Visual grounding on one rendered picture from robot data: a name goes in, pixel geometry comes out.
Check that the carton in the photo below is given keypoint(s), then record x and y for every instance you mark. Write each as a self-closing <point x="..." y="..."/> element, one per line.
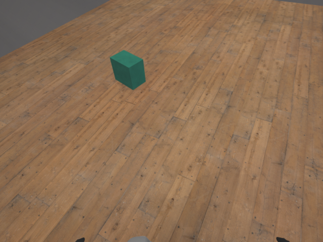
<point x="128" y="69"/>

